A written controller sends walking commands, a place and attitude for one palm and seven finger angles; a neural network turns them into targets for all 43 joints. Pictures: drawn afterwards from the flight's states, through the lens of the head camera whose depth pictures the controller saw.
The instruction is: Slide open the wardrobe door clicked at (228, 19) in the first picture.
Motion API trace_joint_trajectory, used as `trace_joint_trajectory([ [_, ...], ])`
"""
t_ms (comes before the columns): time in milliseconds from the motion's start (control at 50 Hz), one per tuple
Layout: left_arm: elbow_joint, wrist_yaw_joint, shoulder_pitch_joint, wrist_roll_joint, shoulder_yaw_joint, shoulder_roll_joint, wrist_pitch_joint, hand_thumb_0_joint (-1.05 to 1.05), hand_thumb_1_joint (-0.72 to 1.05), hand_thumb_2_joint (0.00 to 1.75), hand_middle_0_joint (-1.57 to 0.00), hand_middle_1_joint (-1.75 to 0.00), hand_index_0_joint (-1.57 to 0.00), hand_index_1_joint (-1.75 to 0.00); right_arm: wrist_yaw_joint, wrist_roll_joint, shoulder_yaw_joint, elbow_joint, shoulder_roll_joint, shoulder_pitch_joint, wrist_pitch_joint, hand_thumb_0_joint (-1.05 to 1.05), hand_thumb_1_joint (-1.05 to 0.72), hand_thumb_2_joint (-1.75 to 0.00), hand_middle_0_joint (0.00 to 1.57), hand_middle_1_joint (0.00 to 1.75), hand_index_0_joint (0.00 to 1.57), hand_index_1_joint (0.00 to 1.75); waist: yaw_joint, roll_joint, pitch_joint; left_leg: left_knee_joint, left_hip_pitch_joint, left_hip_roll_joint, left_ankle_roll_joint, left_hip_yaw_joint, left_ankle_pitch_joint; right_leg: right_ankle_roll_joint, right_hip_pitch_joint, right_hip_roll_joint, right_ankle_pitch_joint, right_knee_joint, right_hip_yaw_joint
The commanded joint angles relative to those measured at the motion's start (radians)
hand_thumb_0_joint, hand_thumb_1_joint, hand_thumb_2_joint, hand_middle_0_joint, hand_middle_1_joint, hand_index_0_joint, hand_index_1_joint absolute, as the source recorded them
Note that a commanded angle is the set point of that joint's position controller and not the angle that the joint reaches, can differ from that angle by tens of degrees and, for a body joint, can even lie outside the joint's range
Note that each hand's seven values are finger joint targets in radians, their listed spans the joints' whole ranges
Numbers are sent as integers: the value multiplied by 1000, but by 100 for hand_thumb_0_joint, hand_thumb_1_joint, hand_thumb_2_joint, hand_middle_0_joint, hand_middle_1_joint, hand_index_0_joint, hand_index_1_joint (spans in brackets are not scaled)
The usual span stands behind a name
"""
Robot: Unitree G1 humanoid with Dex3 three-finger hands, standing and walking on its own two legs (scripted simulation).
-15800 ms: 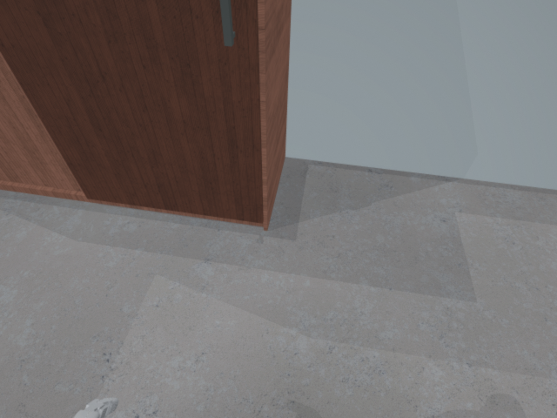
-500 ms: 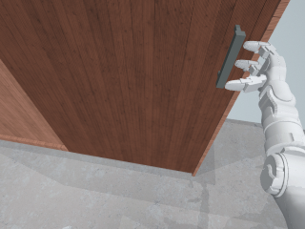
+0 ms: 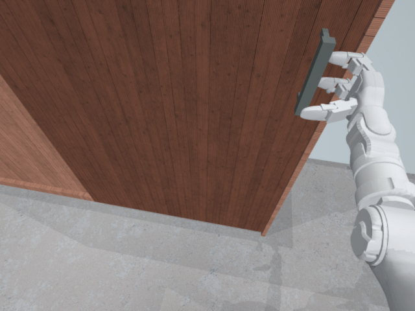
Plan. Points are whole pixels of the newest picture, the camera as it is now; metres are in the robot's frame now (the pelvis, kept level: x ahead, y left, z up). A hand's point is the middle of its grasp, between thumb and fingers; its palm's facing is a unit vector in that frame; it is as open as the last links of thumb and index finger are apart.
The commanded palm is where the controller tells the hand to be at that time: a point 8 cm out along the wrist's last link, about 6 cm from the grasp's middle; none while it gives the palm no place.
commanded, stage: slide the fingers in behind the handle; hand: right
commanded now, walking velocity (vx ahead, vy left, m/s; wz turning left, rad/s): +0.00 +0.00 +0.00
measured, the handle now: (311, 74) +0.54 -0.12 +0.18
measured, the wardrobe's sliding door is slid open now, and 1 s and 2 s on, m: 0.00 0.00 0.00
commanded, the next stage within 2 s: grip the handle and tug to test in 1.44 s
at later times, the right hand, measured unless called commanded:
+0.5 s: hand (319, 89) +0.50 -0.13 +0.18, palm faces +0.06 +1.00 +0.02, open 13.8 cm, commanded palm +0.47 -0.17 +0.18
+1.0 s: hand (301, 88) +0.49 -0.10 +0.18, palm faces +0.04 +1.00 +0.02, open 13.9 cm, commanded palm +0.47 -0.15 +0.18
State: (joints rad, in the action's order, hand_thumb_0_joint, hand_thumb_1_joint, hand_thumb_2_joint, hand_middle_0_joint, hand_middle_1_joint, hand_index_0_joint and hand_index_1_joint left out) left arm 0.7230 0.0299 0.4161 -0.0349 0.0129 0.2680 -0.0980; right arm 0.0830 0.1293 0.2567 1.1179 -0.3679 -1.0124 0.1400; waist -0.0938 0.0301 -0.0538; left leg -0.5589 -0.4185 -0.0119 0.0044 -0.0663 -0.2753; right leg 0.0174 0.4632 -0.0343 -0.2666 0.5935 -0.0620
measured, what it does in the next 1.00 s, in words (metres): stands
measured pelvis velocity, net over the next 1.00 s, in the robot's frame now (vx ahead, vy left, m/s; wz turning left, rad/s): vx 0.01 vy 0.01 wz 0.01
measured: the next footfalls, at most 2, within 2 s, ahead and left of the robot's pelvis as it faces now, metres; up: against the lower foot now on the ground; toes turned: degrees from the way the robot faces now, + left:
none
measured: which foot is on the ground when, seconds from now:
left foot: down 0.00-1.00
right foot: down 0.00-1.00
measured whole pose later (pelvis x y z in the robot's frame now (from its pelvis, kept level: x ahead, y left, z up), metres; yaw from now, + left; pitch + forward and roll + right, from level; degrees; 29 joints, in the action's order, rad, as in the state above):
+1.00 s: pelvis +0.01 +0.01 +0.00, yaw +0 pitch +7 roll +0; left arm 0.71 0.02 0.36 -0.03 0.01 0.25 -0.07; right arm -0.02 0.11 0.23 1.04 -0.25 -0.98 0.10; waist -0.08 0.04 -0.06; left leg -0.54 -0.37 0.00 0.01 -0.06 -0.28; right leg 0.01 0.41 -0.04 -0.27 0.56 -0.07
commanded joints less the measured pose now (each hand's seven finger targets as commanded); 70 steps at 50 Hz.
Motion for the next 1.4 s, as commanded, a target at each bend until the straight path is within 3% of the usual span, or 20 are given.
trace_joint_trajectory([
  [0, -87, 9, 54, 1, -51, 157, -37, 0, 90, 90, -20, -30, -20, -30, -6, 9, 29, -250, -164, -535, 62, 0, 50, -30, 30, 120, 30, 120, -17, -17, -341, 71, 40, 41, 13, 27, 207, 12, -266, 8, 178, -63, 81],
  [80, -95, 11, 51, 7, -50, 151, -33, 0, 90, 90, -20, -30, -20, -30, -40, -18, 67, -260, -215, -529, 65, 0, 50, -30, 30, 120, 30, 120, -9, -42, -348, 67, 88, 35, 10, 34, 249, 19, -233, 13, 197, -57, 65],
  [160, -103, 5, 36, 0, -51, 139, -30, 0, 90, 90, -20, -30, -20, -30, -36, -33, -8, -298, -136, -545, 67, 0, 50, -30, 30, 120, 30, 120, -19, 26, -358, 60, 63, 38, 14, 33, 262, 11, -278, 13, 214, -55, 66],
  [180, -104, 6, 41, 2, -53, 141, -29, 0, 90, 90, -20, -30, -20, -30, -37, -22, -2, -284, -129, -530, 65, 0, 50, -30, 30, 120, 30, 120, -22, -31, -360, 65, 73, 38, 12, 31, 268, 16, -278, 11, 223, -51, 68],
  [380, -100, 13, 32, -1, -50, 142, -10, 0, 90, 90, -20, -30, -20, -30, -32, -12, 3, -243, -134, -521, 35, 0, 50, -30, 30, 120, 30, 120, -30, -68, -312, 79, 96, 32, 6, 39, 285, 25, -224, 19, 193, -54, 53],
  [440, -102, 10, 23, -4, -50, 135, -10, 0, 90, 90, -20, -30, -20, -30, -28, -11, -14, -267, -113, -524, 36, 0, 50, -30, 30, 120, 30, 120, -20, -5, -343, 70, 91, 32, 11, 41, 300, 20, -253, 22, 215, -49, 55],
  [480, -97, 11, 35, -2, -53, 139, -9, 0, 90, 90, -20, -30, -20, -30, -29, -6, -13, -258, -110, -531, 37, 0, 50, -30, 30, 120, 30, 120, -31, -60, -339, 73, 95, 33, 8, 37, 302, 24, -249, 20, 222, -46, 60],
  [520, -100, 8, 26, -3, -54, 136, -9, 0, 90, 90, -20, -30, -20, -30, -29, -4, -9, -287, -110, -526, 41, 0, 50, -30, 30, 120, 30, 120, -16, -8, -371, 67, 100, 33, 12, 38, 318, 19, -270, 22, 239, -46, 57],
  [560, -99, 6, 20, -5, -54, 130, -12, 0, 90, 90, -20, -30, -20, -30, -26, 0, -57, -304, -52, -535, 40, 0, 50, -30, 30, 120, 30, 120, -26, 3, -358, 67, 76, 36, 12, 33, 314, 17, -290, 19, 246, -44, 59],
  [680, -94, 7, 23, 2, -54, 137, -10, 0, 90, 90, -20, -30, -20, -30, -61, 0, 13, -317, -121, -527, 44, 0, 50, -30, 30, 120, 30, 120, -4, -37, -367, 64, 121, 35, 13, 32, 326, 19, -264, 21, 256, -51, 62],
  [720, -104, 0, 8, 3, -53, 127, -13, 0, 90, 90, -20, -30, -20, -30, -78, -12, 6, -348, -99, -506, 52, 0, 50, -30, 30, 120, 30, 120, 7, -2, -387, 59, 121, 37, 14, 34, 346, 16, -288, 21, 281, -51, 56],
  [800, -107, -2, -1, 0, -54, 124, -13, 0, 90, 90, -20, -30, -20, -30, -83, -14, -39, -360, -42, -488, 47, 0, 50, -30, 30, 120, 30, 120, -3, -38, -364, 64, 123, 40, 12, 33, 351, 17, -288, 17, 279, -56, 53],
  [860, -98, 6, -3, -3, -52, 127, -8, 0, 90, 90, -20, -30, -20, -30, -85, -9, -20, -310, -62, -505, 23, 0, 50, -30, 30, 120, 30, 120, -10, -68, -310, 80, 119, 38, 10, 35, 319, 19, -250, 20, 225, -68, 47],
  [920, -100, 6, -4, 2, -52, 123, -8, 0, 90, 90, -20, -30, -20, -30, -100, -20, 4, -327, -88, -522, 31, 0, 50, -30, 30, 120, 30, 120, 3, -30, -347, 74, 133, 34, 12, 40, 324, 18, -261, 23, 236, -67, 46],
  [1040, -98, 2, 4, 4, -52, 122, -11, 0, 90, 90, -20, -30, -20, -30, -106, -25, -19, -289, -50, -504, 37, 0, 50, -30, 30, 120, 30, 120, -6, -62, -335, 75, 128, 35, 9, 38, 327, 18, -254, 22, 233, -67, 43],
  [1100, -108, 4, -2, 4, -53, 126, -6, 0, 90, 90, -20, -30, -20, -30, -106, -25, 31, -304, -110, -472, 39, 0, 50, -30, 30, 120, 30, 120, 17, -68, -366, 73, 178, 32, 9, 46, 353, 21, -236, 26, 240, -72, 34],
  [1220, -109, 8, -12, -4, -53, 122, -2, 0, 90, 90, -20, -30, -20, -30, -89, -20, -27, -319, -57, -494, 33, 0, 50, -30, 30, 120, 30, 120, -7, -53, -307, 93, 142, 33, 7, 46, 323, 23, -242, 24, 205, -76, 31],
  [1300, -97, 15, -1, 0, -53, 128, -4, 0, 90, 90, -20, -30, -20, -30, -95, -16, 22, -319, -122, -536, 40, 0, 50, -30, 30, 120, 30, 120, -5, -42, -343, 93, 152, 30, 8, 51, 306, 24, -246, 27, 198, -76, 40],
  [1340, -96, 11, -2, 0, -53, 120, -9, 0, 90, 90, -20, -30, -20, -30, -90, -19, -40, -335, -52, -550, 49, 0, 50, -30, 30, 120, 30, 120, -17, -11, -351, 88, 131, 33, 9, 47, 318, 21, -274, 27, 219, -71, 42],
  [1380, -91, 10, 11, 2, -56, 129, -10, 0, 90, 90, -20, -30, -20, -30, -90, -18, -12, -301, -82, -513, 54, 0, 50, -30, 30, 120, 30, 120, -9, -63, -358, 86, 142, 35, 11, 41, 312, 22, -266, 24, 224, -69, 50],
])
